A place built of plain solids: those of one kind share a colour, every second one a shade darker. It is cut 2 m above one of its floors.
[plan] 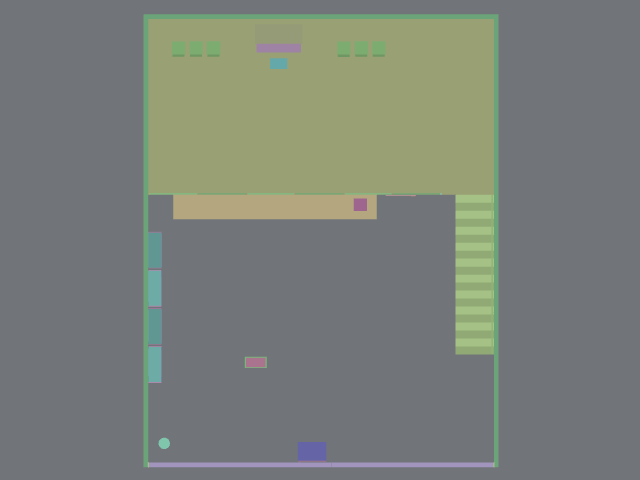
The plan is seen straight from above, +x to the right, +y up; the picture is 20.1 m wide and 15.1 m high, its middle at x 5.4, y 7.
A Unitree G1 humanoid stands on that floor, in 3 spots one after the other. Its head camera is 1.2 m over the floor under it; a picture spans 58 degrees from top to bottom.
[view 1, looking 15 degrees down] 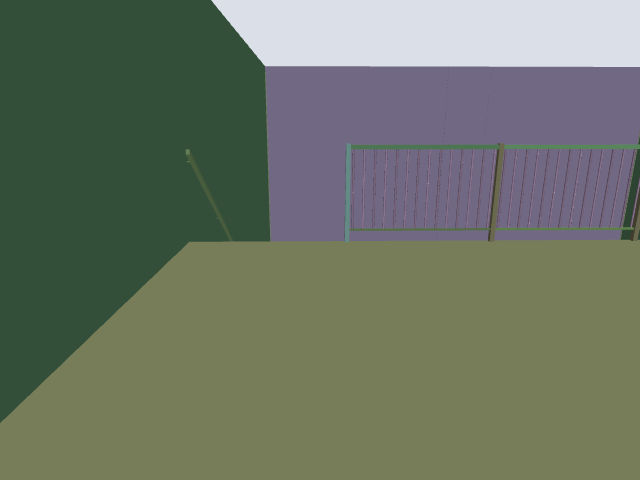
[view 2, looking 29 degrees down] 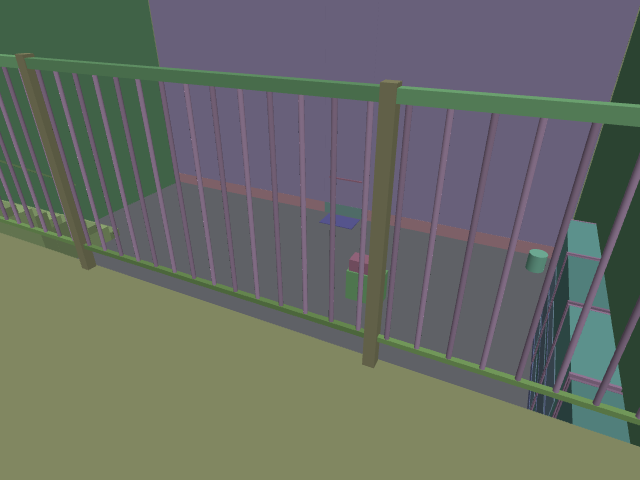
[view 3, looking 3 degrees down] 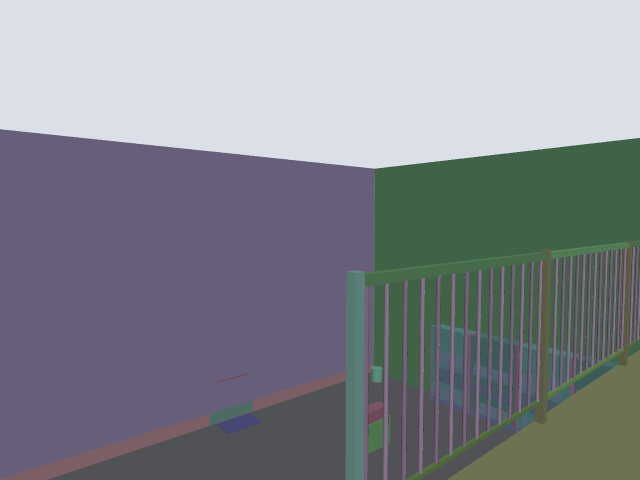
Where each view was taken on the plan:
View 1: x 9.57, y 12.85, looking -91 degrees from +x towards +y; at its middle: window_wall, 13.31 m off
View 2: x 1.20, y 9.62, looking -64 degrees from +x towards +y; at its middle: ground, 10.36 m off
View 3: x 10.27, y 9.52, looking -130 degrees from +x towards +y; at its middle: window_wall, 12.45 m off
